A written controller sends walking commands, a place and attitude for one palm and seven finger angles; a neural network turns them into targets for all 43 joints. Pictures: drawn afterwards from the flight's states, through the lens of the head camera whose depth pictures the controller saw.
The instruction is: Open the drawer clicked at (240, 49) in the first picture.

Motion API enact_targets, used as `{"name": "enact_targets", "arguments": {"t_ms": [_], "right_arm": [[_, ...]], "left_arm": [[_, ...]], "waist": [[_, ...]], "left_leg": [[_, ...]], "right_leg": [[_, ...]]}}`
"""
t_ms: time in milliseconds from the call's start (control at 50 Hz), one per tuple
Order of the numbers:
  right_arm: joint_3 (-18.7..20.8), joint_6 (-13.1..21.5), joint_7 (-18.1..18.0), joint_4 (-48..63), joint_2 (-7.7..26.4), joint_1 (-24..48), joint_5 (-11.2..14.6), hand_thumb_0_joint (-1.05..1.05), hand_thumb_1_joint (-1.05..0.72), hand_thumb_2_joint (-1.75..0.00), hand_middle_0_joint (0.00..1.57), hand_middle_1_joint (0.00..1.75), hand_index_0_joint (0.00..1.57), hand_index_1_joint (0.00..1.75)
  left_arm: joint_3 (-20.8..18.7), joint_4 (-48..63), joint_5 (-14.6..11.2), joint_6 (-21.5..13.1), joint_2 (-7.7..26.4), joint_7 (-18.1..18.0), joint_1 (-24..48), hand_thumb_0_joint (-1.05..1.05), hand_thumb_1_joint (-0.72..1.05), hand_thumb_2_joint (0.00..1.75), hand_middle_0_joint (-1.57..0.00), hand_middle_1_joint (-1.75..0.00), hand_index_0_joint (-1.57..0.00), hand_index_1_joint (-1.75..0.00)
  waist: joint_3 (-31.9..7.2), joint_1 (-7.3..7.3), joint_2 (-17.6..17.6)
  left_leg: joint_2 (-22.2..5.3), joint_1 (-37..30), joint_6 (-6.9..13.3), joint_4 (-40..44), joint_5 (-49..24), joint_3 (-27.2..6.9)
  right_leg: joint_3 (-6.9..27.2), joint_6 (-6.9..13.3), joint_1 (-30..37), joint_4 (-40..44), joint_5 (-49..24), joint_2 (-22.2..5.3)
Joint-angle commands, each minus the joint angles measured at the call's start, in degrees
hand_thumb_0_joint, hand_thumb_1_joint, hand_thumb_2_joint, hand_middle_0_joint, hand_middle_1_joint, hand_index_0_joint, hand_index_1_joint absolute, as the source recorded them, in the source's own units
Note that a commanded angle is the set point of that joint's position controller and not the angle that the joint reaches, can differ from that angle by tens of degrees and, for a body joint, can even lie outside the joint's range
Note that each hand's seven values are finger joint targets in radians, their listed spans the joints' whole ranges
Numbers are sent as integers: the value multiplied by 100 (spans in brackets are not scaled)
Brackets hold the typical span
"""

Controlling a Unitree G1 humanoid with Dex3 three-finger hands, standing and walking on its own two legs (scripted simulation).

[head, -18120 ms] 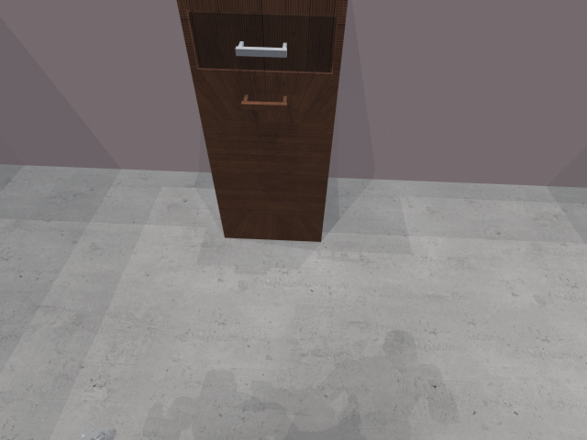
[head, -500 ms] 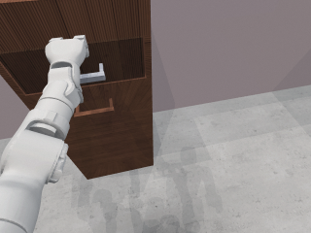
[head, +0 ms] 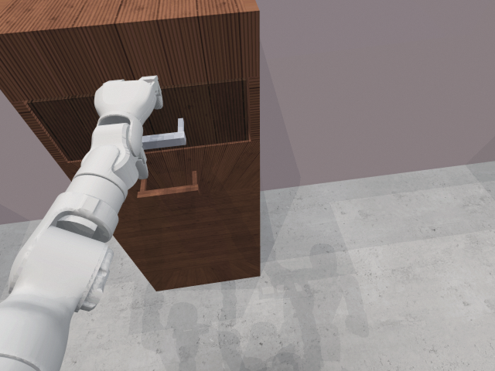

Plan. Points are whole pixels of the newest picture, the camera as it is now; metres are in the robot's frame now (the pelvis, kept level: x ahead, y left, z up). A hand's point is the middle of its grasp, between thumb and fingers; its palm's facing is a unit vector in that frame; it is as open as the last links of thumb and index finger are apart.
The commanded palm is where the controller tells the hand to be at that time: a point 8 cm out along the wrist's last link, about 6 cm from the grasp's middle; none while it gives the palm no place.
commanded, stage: re-aim the fingers above the handle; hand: left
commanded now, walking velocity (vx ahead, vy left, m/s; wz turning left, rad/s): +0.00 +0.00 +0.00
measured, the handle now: (149, 134) +0.52 +0.19 +0.10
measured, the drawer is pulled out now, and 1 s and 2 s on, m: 0.00 0.00 0.00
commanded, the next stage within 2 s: none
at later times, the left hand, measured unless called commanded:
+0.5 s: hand (137, 127) +0.48 +0.19 +0.15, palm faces +0.00 -0.01 -1.00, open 13.6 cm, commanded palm +0.47 +0.19 +0.21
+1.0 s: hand (136, 126) +0.48 +0.19 +0.15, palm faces +0.02 -0.04 -1.00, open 13.7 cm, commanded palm +0.46 +0.22 +0.22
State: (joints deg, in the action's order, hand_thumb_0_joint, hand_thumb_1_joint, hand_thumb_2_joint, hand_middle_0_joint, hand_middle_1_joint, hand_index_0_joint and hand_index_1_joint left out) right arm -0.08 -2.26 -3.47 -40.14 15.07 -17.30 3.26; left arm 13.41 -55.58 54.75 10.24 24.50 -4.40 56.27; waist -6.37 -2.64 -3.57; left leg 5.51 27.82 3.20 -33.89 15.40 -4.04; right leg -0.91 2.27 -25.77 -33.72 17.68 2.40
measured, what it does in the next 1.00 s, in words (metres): stands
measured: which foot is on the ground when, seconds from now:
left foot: down 0.00-1.00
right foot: down 0.00-1.00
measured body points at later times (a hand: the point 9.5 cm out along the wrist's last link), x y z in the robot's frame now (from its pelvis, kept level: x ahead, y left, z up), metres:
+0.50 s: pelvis +0.01 -0.01 +0.00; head +0.04 -0.04 +0.45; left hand +0.47 +0.19 +0.20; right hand +0.11 -0.27 -0.13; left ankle +0.01 +0.08 -0.73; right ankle -0.01 -0.10 -0.73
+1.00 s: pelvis +0.01 +0.00 +0.00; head +0.04 -0.03 +0.45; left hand +0.47 +0.19 +0.20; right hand +0.09 -0.26 -0.13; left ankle +0.01 +0.08 -0.73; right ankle -0.01 -0.10 -0.73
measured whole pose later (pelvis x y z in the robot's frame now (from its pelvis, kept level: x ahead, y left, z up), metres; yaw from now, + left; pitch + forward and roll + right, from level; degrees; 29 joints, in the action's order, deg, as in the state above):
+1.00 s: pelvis +0.01 +0.00 +0.00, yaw -2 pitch +8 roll +0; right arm 0.1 -5.6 -4.0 -39.8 15.0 -14.9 3.5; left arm 6.6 -48.4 55.2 4.9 27.0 -2.6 48.6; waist -5.8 -2.3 -4.1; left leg 4.7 23.9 3.3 -31.3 15.5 -2.3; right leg 1.1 2.3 -22.5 -31.4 17.1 3.1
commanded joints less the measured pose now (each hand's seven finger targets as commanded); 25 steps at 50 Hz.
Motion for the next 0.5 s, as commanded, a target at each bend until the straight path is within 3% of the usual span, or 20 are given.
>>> {"name": "enact_targets", "arguments": {"t_ms": [0,20,100,120,180,280,320,400,480], "right_arm": [[226,129,-20,544,694,-86,13,0,-90,-90,20,30,20,30],[215,122,-7,580,673,-45,19,0,-90,-90,20,30,20,30],[229,80,-9,567,665,24,28,0,-90,-90,20,30,20,30],[224,72,-15,548,679,9,27,0,-90,-90,20,30,20,30],[211,33,-21,553,677,51,31,0,-90,-90,20,30,20,30],[227,-11,-22,600,652,120,27,0,-90,-90,20,30,20,30],[219,-23,-28,615,626,141,33,0,-90,-90,20,30,20,30],[228,-39,-42,653,659,162,24,0,-90,-90,20,30,20,30],[236,-47,-33,680,640,193,51,0,-90,-90,20,30,20,30]], "left_arm": [[-324,1533,101,-259,912,-252,3494,0,-50,30,-30,-120,-30,-120],[-152,1646,84,-264,714,-229,3483,0,-50,30,-30,-120,-30,-120],[-61,1678,54,-255,588,-184,3446,0,-50,30,-30,-120,-30,-120],[-241,1671,65,-253,782,-195,3399,0,-50,30,-30,-120,-30,-120],[-272,1640,34,-237,860,-153,3359,0,-50,30,-30,-120,-30,-120],[-369,1951,41,-315,999,-121,3368,0,-50,30,-30,-120,-30,-120],[-262,1902,37,-311,833,-89,3203,0,-50,30,-30,-120,-30,-120],[-615,2028,33,-390,1275,-98,3120,0,-50,30,-30,-120,-30,-120],[-589,2098,28,-436,1215,-86,2977,0,-50,30,-30,-120,-30,-120]], "waist": [[-1886,-398,205],[-1903,-390,115],[-1780,-428,237],[-1807,-387,276],[-1791,-390,356],[-2016,-326,177],[-1907,-320,238],[-2044,-210,281],[-1959,-196,282]], "left_leg": [[-304,-1567,20,255,-1402,-2],[-286,-1596,13,264,-1435,8],[-279,-1605,25,253,-1449,18],[-275,-1560,31,259,-1457,22],[-253,-1451,47,240,-1479,66],[-242,-1557,39,191,-1724,96],[-236,-1553,41,195,-1729,96],[-219,-1439,58,206,-1731,143],[-240,-1459,54,223,-1789,129]], "right_leg": [[144,0,321,514,-1126,-24],[129,2,329,515,-1162,-28],[139,-13,321,539,-1235,-37],[140,-7,400,533,-1275,-41],[173,-24,550,535,-1456,-66],[194,-12,720,476,-1760,-84],[168,-9,677,481,-1749,-70],[235,-20,955,472,-1939,-98],[194,-8,911,468,-1907,-82]]}}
